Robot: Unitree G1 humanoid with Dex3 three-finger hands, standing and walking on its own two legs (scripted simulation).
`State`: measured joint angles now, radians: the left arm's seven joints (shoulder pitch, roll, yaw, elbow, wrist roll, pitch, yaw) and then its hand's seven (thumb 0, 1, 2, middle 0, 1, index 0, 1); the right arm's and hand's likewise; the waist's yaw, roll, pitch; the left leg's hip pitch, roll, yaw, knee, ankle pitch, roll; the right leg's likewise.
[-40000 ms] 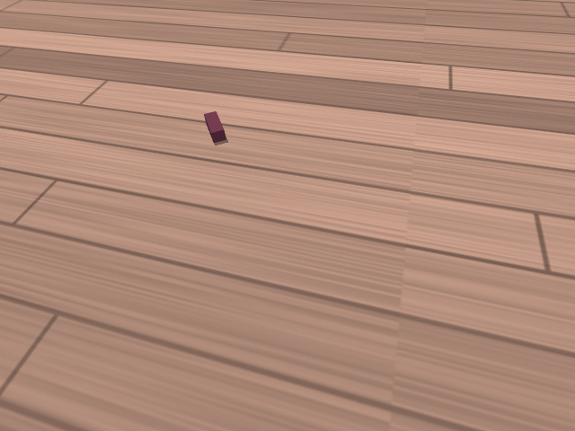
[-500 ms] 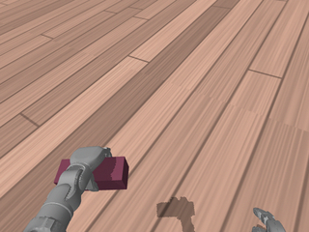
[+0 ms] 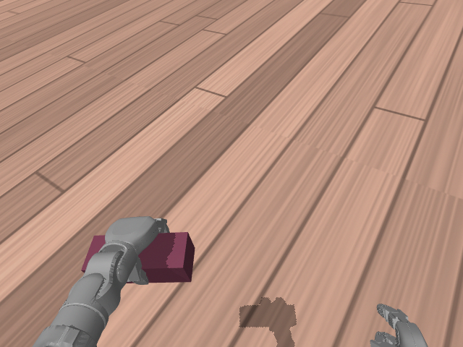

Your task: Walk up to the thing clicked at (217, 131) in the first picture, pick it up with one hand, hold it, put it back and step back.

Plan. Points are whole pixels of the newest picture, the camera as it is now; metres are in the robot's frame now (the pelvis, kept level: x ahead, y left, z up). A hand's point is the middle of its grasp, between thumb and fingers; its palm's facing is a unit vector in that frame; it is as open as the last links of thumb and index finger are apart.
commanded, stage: hold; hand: left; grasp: from above
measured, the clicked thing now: (141, 258) +0.30 +0.23 -0.06
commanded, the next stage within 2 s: crouch in 0.46 s
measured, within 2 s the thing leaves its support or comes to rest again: neither
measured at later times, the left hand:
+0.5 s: hand (139, 255) +0.29 +0.22 -0.03, palm faces -0.45 -0.05 -0.89, open 10.2 cm
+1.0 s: hand (148, 272) +0.30 +0.24 -0.12, palm faces -0.46 +0.01 -0.89, open 10.3 cm
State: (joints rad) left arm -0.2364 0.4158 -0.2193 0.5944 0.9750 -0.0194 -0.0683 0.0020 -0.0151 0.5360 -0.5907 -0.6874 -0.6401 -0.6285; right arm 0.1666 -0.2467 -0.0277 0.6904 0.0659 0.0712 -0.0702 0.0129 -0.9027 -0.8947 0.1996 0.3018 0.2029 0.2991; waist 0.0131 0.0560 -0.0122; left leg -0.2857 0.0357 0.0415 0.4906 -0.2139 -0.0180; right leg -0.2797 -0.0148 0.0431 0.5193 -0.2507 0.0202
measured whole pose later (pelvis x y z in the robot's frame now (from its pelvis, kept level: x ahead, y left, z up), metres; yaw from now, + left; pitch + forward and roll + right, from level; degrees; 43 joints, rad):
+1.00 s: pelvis -0.01 +0.00 -0.03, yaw +1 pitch +10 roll +0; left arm -0.37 0.40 -0.18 0.94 1.12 -0.12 0.20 0.00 -0.03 0.54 -0.59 -0.70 -0.64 -0.65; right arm 0.18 -0.25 -0.06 0.70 0.02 0.08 -0.03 0.01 -0.90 -0.89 0.20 0.30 0.20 0.30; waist -0.03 0.01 -0.07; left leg -0.65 0.04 0.01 0.80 -0.33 -0.02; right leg -0.62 -0.01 0.02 0.81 -0.36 0.02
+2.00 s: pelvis -0.06 +0.01 -0.36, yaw -4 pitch +37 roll -7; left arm -0.85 0.66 0.07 1.29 1.26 -0.20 0.34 0.00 -0.03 0.55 -0.60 -0.68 -0.65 -0.63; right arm 0.12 -0.25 -0.03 0.74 -0.11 -0.04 0.10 0.00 -0.91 -0.90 0.20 0.30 0.21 0.30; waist -0.16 0.01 -0.13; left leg -2.13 0.03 -0.12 2.14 -0.66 -0.01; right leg -2.03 0.02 -0.03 2.09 -0.70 0.05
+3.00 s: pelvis -0.07 +0.01 -0.45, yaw -7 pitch +33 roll -10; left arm -0.96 0.87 0.15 1.51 1.33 -0.32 0.41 0.00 -0.03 0.55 -0.61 -0.67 -0.66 -0.62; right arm 0.09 -0.26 0.09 0.75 -0.18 -0.03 0.14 0.00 -0.91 -0.89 0.20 0.30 0.21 0.30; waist -0.23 -0.06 0.00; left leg -2.35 0.02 -0.20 2.44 -0.68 -0.03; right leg -2.23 0.06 -0.08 2.36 -0.71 0.06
